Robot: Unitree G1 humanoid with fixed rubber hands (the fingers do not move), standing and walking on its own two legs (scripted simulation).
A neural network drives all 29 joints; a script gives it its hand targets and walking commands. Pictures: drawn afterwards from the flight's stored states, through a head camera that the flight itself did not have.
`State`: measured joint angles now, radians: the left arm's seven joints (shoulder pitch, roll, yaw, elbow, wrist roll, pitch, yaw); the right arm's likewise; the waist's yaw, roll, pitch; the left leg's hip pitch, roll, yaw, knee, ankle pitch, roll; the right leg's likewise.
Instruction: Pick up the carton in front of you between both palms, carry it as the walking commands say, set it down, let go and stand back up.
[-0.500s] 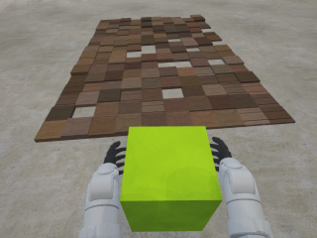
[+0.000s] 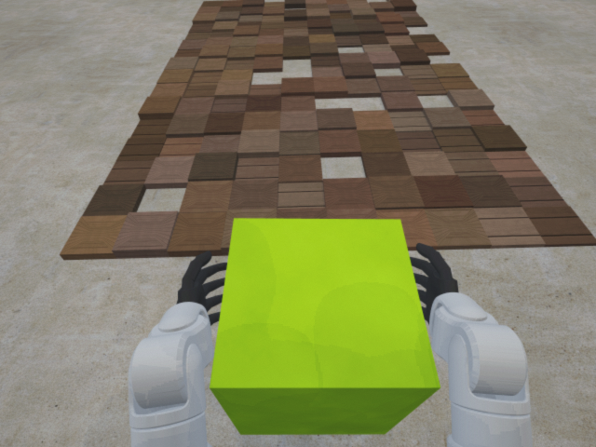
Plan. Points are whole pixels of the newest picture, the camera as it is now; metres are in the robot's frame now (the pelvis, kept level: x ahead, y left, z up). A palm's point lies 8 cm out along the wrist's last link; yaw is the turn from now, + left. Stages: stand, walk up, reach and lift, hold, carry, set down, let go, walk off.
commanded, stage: carry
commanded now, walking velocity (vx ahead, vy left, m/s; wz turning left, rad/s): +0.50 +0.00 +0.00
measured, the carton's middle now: (315, 334) +0.27 +0.01 +0.02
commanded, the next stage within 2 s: none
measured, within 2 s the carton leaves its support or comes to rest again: neither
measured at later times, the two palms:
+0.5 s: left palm (246, 167) +0.57 +0.13 +0.07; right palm (408, 165) +0.57 -0.17 +0.07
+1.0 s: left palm (256, 43) +0.96 +0.14 +0.15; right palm (379, 37) +0.96 -0.16 +0.16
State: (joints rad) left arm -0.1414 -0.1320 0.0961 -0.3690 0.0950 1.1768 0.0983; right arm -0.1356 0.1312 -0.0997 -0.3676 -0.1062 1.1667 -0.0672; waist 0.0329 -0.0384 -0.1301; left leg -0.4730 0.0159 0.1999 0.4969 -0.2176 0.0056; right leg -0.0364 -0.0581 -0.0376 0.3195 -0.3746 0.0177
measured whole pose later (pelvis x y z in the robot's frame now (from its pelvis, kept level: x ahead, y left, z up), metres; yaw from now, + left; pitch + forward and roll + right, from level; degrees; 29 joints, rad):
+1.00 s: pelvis +0.63 -0.01 -0.02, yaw -1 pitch +3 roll -1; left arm -0.57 -0.03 0.17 -0.29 0.06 1.33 0.13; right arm -0.59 0.03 -0.18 -0.28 -0.05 1.34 -0.11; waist 0.00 0.00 -0.05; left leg -0.53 0.04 0.19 0.55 -0.10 0.09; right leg 0.03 -0.04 -0.18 0.48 -0.52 0.01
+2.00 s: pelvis +1.30 -0.01 +0.05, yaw +0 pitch +4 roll -1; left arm -0.90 -0.01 0.29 0.04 0.09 1.36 0.14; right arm -0.83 0.01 -0.30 -0.01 -0.08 1.33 -0.11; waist -0.07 0.01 0.06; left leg -0.34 -0.02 0.11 0.48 0.08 0.13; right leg -0.54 0.02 0.00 1.11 -0.36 -0.04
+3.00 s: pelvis +1.91 -0.09 +0.03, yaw -1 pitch +6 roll -1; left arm -0.61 -0.06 0.25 -0.05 0.11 1.20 0.12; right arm -0.65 0.03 -0.21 0.03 -0.01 1.17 -0.14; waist -0.11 0.01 -0.03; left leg -0.26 -0.01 0.12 0.45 -0.29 0.07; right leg -0.73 -0.07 -0.04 0.91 -0.29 -0.02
